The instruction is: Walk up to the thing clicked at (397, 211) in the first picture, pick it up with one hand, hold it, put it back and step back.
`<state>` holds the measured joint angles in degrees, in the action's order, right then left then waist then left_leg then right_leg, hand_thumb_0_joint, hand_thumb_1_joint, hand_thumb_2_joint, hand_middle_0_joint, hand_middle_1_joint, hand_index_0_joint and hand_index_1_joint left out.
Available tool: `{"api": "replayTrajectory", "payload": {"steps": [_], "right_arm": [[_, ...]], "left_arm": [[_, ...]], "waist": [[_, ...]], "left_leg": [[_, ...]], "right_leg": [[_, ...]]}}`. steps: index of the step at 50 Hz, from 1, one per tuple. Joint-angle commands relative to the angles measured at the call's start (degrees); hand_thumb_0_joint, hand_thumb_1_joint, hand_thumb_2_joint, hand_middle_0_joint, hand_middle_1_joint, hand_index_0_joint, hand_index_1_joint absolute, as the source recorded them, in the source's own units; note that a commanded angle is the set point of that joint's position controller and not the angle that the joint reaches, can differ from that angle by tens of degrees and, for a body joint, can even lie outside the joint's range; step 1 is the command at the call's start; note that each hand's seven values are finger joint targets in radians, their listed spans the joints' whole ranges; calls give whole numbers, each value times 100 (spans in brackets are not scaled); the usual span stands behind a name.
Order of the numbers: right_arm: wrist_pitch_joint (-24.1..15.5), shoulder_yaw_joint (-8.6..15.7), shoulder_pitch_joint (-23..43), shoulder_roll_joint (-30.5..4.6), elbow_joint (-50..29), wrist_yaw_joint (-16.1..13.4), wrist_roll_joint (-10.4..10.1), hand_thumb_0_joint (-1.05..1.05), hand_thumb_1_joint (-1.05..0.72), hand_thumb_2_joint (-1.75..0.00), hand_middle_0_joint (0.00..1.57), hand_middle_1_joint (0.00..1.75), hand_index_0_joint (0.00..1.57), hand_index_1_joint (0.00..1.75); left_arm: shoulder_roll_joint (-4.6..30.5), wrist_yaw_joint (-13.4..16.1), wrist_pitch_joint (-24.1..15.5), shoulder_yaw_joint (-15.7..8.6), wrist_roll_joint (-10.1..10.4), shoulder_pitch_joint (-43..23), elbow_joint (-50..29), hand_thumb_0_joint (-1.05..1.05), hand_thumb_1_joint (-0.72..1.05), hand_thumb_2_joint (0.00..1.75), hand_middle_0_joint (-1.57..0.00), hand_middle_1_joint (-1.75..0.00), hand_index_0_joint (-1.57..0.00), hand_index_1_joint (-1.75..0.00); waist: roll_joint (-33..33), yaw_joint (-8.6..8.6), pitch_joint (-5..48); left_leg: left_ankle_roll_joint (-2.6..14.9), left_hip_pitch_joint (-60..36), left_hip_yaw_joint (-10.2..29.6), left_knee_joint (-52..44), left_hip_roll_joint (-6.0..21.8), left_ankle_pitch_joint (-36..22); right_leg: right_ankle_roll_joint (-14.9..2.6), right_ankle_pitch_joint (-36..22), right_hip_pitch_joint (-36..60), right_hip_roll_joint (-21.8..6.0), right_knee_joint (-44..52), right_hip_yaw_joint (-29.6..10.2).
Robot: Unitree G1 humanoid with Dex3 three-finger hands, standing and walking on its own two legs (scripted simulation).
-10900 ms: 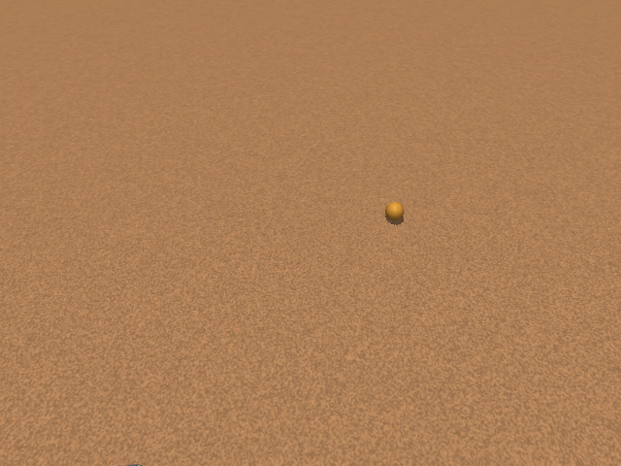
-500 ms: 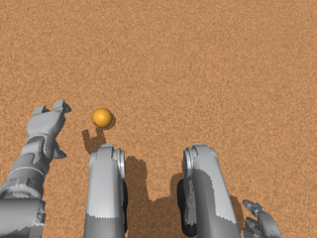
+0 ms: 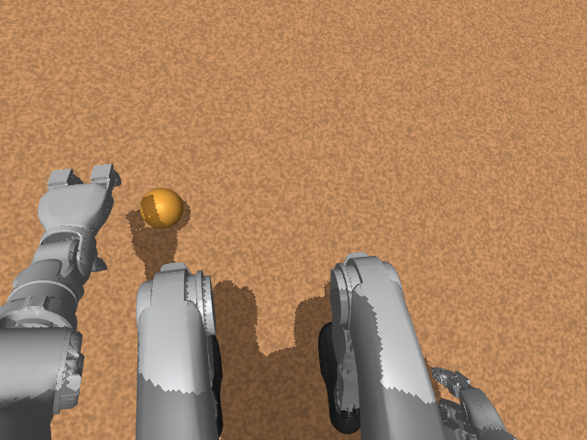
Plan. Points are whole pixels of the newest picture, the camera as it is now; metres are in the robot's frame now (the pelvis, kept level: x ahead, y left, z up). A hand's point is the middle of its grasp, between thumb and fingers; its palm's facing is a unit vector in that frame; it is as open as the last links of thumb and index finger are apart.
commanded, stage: rise first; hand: left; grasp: from above
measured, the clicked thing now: (162, 208) +0.47 +0.23 -0.32
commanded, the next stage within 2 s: none
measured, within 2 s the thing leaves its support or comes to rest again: neither
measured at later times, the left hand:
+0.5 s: hand (103, 224) +0.41 +0.29 -0.19, palm faces -0.44 -0.06 -0.89, open 14.1 cm
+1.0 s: hand (114, 218) +0.42 +0.28 -0.20, palm faces -0.45 -0.06 -0.89, open 14.0 cm
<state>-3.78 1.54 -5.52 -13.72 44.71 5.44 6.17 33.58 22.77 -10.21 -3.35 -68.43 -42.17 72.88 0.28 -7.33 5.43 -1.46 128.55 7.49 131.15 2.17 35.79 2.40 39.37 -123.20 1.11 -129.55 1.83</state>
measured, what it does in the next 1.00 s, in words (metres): stands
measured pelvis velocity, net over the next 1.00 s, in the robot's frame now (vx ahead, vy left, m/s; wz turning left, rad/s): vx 0.01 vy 0.00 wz -0.02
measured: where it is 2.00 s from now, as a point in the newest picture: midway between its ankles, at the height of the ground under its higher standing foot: (275, 400)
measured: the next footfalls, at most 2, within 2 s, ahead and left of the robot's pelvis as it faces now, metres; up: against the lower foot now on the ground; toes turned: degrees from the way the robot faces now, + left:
none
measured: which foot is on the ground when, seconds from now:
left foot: down 0.00-1.00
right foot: down 0.00-1.00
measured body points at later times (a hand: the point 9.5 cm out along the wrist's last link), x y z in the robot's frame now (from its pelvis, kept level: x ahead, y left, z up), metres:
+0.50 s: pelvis +0.01 +0.00 -0.02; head +0.23 +0.05 +0.37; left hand +0.43 +0.29 -0.14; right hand +0.10 -0.28 -0.14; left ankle +0.10 +0.14 -0.32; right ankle +0.10 -0.13 -0.32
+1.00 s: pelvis +0.01 +0.00 -0.02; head +0.24 +0.04 +0.36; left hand +0.44 +0.28 -0.15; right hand +0.08 -0.28 -0.15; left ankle +0.10 +0.14 -0.32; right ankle +0.10 -0.13 -0.32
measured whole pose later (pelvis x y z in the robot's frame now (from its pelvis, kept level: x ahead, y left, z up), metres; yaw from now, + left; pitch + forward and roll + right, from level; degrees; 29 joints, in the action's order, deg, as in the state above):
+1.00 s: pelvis +0.01 +0.00 -0.02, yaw -1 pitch +33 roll -5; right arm -3.5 0.6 -5.6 -14.6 45.9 7.0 8.4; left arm 35.3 27.1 -11.8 -5.6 -71.1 -46.5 78.9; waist 0.8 -9.3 3.6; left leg -2.3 132.2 8.9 136.0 2.3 37.5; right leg 2.1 40.4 -127.4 2.0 -134.2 2.5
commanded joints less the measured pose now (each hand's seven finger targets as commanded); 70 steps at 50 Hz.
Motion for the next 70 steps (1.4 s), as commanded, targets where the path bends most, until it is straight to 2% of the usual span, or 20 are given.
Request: {"api": "replayTrajectory", "payload": {"steps": [1, 7, 13, 14, 21, 24, 26, 32, 33, 36, 42, 44, 48, 51, 59, 63, 65, 66, 67, 70], "right_arm": [[-73, 404, -936, -1242, -162, -40, 54, 0, -90, -90, 20, 30, 20, 30], [-13, 401, -943, -1206, -145, 1, 109, 0, -90, -90, 20, 30, 20, 30], [13, 449, -922, -1231, -114, 7, 152, 0, -90, -90, 20, 30, 20, 30], [11, 458, -930, -1217, -110, -2, 160, 0, -90, -90, 20, 30, 20, 30], [14, 465, -996, -1270, -52, 16, 174, 0, -90, -90, 20, 30, 20, 30], [0, 466, -965, -1270, -45, 6, 171, 0, -90, -90, 20, 30, 20, 30], [-5, 450, -943, -1295, -54, 20, 175, 0, -90, -90, 20, 30, 20, 30], [15, 432, -1013, -1298, -37, 56, 160, 0, -90, -90, 20, 30, 20, 30], [2, 430, -977, -1298, -45, 69, 162, 0, -90, -90, 20, 30, 20, 30], [6, 406, -1016, -1327, -62, 73, 180, 0, -90, -90, 20, 30, 20, 30], [-22, 347, -982, -1316, -35, 85, 194, 0, -90, -90, 20, 30, 20, 30], [-41, 318, -1017, -1329, -32, 95, 213, 0, -90, -90, 20, 30, 20, 30], [-49, 297, -1054, -1338, -11, 83, 238, 0, -90, -90, 20, 30, 20, 30], [-51, 291, -1047, -1321, 20, 85, 261, 0, -90, -90, 20, 30, 20, 30], [-46, 266, -1103, -1393, 51, 105, 276, 0, -90, -90, 20, 30, 20, 30], [-50, 258, -1128, -1402, 46, 122, 272, 0, -91, -90, 20, 30, 20, 30], [-28, 270, -1079, -1411, 26, 112, 252, 0, -90, -90, 20, 30, 20, 30], [-26, 254, -1021, -1390, 18, 120, 250, 0, -91, -90, 20, 30, 20, 30], [-43, 242, -1065, -1388, 30, 138, 264, 0, -91, -90, 20, 30, 20, 30], [-38, 274, -1116, -1406, 3, 127, 253, 0, -91, -90, 20, 30, 20, 30]], "left_arm": [[1481, 262, -76, -360, -13, -1408, -646, 0, -54, 100, -7, -103, -7, -102], [1509, 331, -216, -411, -129, -1391, -666, 0, -54, 100, -7, -103, -8, -102], [1603, 452, -258, -487, -148, -1489, -643, 0, -55, 101, -7, -102, -7, -101], [1489, 474, -249, -464, -137, -1471, -639, 0, -54, 100, -8, -101, -8, -101], [1439, 548, -183, -380, -168, -1592, -608, 0, -55, 101, -8, -100, -7, -100], [1454, 586, -163, -432, -145, -1595, -601, 0, -53, 99, -8, -101, -8, -101], [1365, 600, -132, -381, -159, -1592, -537, 0, -58, 106, -11, -98, -7, -102], [1355, 619, -66, -390, -193, -1601, -451, 0, -54, 102, -9, -101, -8, -102], [1359, 610, -51, -338, -200, -1590, -305, 0, -54, 101, -8, -103, -8, -103], [1451, 623, -70, -448, -160, -1739, -388, 0, -53, 101, -10, -101, -9, -102], [1444, 621, -120, -381, -202, -1799, -110, 0, -54, 101, -9, -103, -8, -104], [1422, 631, -120, -349, -196, -1917, -50, 0, -55, 102, -8, -103, -8, -104], [1607, 672, -143, -476, -136, -1971, -162, 0, -56, 103, -9, -102, -8, -104], [1537, 665, -142, -380, -192, -1940, -54, 0, -54, 101, -9, -103, -8, -104], [1551, 706, -76, -406, -207, -2117, -171, 0, -55, 101, -9, -103, -8, -104], [1534, 683, -35, -377, -231, -2093, 64, 0, -54, 100, -9, -105, -9, -105], [1574, 689, -20, -455, -228, -2005, -5, 0, -55, 101, -9, -104, -8, -104], [1586, 689, -20, -387, -246, -1975, 175, 0, -54, 100, -9, -105, -9, -105], [1464, 671, -15, -311, -243, -1976, 292, 0, -54, 101, -9, -105, -9, -105], [1665, 678, -23, -510, -178, -2032, -166, 0, -54, 100, -9, -105, -9, -105]], "waist": [[-872, 50, 3629], [-856, 31, 3748], [-975, 70, 3698], [-1004, 72, 3684], [-989, -68, 3677], [-1127, 25, 3691], [-1184, -24, 3632], [-1193, -73, 3774], [-1179, -100, 3588], [-1115, -107, 3676], [-1089, -118, 3559], [-1012, -228, 3395], [-853, -165, 3644], [-968, -192, 3694], [-1241, -222, 3762], [-1237, -256, 3575], [-1374, -161, 3718], [-1285, -175, 3532], [-1066, -296, 3362], [-1273, -148, 3713]], "left_leg": [[313, -2835, -645, -1172, -144, -383], [322, -2759, -664, -1023, -139, -586], [310, -2692, -667, -996, -128, -334], [301, -2758, -672, -991, -122, -321], [297, -2783, -606, -912, -98, -518], [279, -2817, -615, -958, -106, -443], [269, -2843, -585, -981, -101, -452], [267, -2938, -570, -932, -103, -719], [282, -2788, -605, -887, -93, -634], [295, -2717, -603, -865, -108, -568], [285, -2587, -582, -854, -120, -361], [312, -2460, -607, -787, -120, -336], [335, -2367, -650, -675, -129, -416], [316, -2381, -634, -672, -126, -420], [282, -2548, -601, -674, -120, -538], [274, -2511, -577, -732, -125, -451], [247, -2651, -571, -794, -135, -463], [270, -2483, -595, -764, -129, -367], [300, -2316, -607, -714, -132, -308], [287, -2490, -626, -752, -139, -445]], "right_leg": [[-415, -802, 1484, 110, 1502, 516], [-399, -1040, 1648, 138, 1401, 498], [-430, -766, 1428, 154, 1396, 500], [-429, -756, 1357, 147, 1398, 497], [-417, -992, 1321, 145, 1266, 557], [-437, -898, 1215, 138, 1233, 555], [-431, -908, 1134, 140, 1185, 596], [-426, -1205, 1260, 142, 1096, 609], [-429, -1159, 1219, 150, 1125, 589], [-414, -1076, 1268, 140, 1149, 579], [-435, -846, 1148, 160, 1108, 608], [-411, -876, 1180, 165, 1172, 580], [-373, -955, 1433, 158, 1237, 505], [-390, -972, 1425, 177, 1170, 532], [-410, -1107, 1316, 177, 1085, 591], [-435, -1012, 1192, 188, 1043, 648], [-452, -985, 1158, 172, 985, 668], [-446, -931, 1132, 198, 1044, 635], [-418, -898, 1190, 204, 1115, 628], [-421, -1011, 1325, 164, 1079, 593]]}}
